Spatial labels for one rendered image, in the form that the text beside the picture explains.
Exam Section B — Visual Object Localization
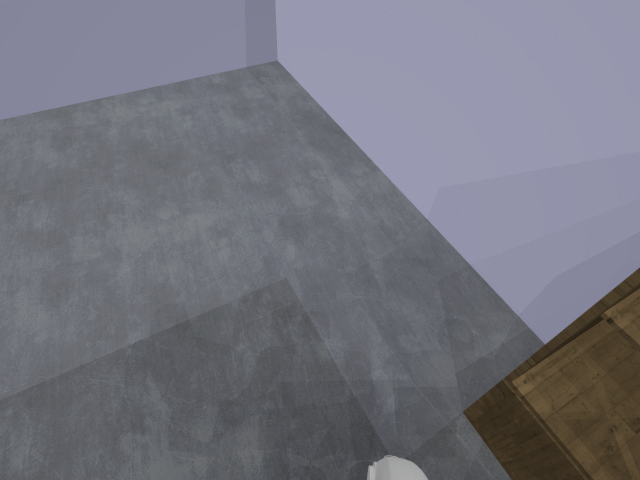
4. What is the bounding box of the cupboard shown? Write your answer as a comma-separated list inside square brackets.
[463, 268, 640, 480]

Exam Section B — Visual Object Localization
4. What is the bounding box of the right robot thigh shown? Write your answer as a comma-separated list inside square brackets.
[367, 457, 428, 480]

